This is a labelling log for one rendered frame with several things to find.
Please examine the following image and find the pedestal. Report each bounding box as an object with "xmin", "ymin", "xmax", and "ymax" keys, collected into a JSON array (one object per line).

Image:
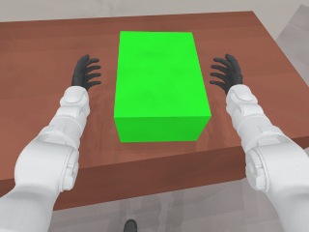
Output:
[{"xmin": 0, "ymin": 11, "xmax": 309, "ymax": 211}]

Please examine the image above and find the carton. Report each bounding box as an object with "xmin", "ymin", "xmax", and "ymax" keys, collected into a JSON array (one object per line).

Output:
[{"xmin": 114, "ymin": 31, "xmax": 211, "ymax": 143}]

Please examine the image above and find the robot right forearm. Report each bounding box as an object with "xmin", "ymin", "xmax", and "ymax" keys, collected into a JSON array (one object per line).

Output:
[{"xmin": 226, "ymin": 84, "xmax": 309, "ymax": 162}]

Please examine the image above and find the right robot upper arm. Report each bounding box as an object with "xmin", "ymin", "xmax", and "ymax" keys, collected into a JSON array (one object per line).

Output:
[{"xmin": 245, "ymin": 142, "xmax": 309, "ymax": 232}]

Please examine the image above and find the left robot hand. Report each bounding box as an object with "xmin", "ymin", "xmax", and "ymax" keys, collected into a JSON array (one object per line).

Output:
[{"xmin": 70, "ymin": 54, "xmax": 101, "ymax": 92}]

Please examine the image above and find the left robot upper arm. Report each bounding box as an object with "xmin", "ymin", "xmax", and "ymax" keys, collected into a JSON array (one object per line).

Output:
[{"xmin": 0, "ymin": 140, "xmax": 79, "ymax": 232}]

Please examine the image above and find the robot left foot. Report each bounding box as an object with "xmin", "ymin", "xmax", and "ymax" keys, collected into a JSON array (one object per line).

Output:
[{"xmin": 124, "ymin": 219, "xmax": 137, "ymax": 232}]

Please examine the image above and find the right robot hand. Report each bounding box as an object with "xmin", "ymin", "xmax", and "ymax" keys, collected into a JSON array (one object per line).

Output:
[{"xmin": 210, "ymin": 53, "xmax": 243, "ymax": 96}]

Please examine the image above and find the robot left forearm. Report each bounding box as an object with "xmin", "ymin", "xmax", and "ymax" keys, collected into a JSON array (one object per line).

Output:
[{"xmin": 14, "ymin": 86, "xmax": 91, "ymax": 183}]

